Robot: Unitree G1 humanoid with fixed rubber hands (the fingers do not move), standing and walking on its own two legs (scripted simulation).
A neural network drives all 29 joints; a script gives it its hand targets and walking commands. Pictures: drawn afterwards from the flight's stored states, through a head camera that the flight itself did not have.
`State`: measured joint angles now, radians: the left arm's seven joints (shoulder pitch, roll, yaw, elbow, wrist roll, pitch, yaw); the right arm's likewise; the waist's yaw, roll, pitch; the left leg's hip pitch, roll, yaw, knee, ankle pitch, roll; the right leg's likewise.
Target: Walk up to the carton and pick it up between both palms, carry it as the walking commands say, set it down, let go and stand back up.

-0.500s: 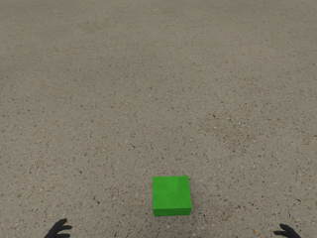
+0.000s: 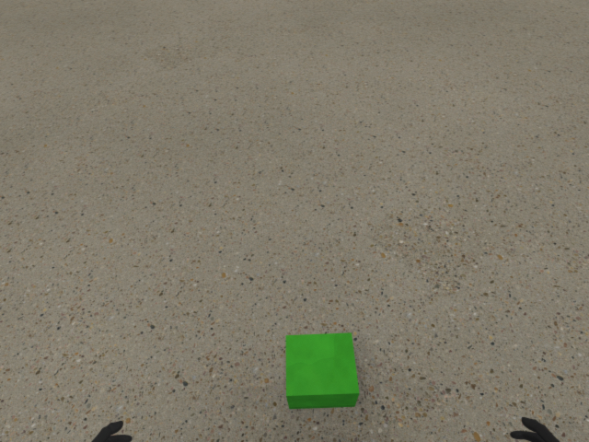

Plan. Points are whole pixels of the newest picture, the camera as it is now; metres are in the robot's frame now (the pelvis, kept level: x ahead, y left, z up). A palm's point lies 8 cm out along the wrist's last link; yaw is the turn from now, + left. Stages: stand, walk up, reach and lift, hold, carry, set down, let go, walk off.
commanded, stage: stand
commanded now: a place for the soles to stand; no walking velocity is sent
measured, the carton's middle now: (320, 371) +0.42 -0.01 -0.70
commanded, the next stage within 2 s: reach and lift in 0.04 s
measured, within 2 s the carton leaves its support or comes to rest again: neither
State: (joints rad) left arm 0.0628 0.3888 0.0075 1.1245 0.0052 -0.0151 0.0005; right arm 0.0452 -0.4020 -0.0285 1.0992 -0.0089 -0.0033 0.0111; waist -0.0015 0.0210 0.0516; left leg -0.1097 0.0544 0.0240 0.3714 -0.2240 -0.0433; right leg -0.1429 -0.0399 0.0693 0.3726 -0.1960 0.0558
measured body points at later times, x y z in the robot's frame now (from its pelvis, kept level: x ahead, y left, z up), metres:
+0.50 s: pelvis -0.01 -0.01 -0.04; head +0.12 -0.01 +0.39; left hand +0.22 +0.27 -0.14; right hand +0.23 -0.29 -0.14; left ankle -0.01 +0.15 -0.74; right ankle +0.01 -0.16 -0.74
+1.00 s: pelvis -0.08 -0.01 -0.10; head +0.16 -0.01 +0.28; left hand +0.34 +0.23 -0.19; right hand +0.35 -0.25 -0.19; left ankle -0.01 +0.15 -0.74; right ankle +0.01 -0.16 -0.74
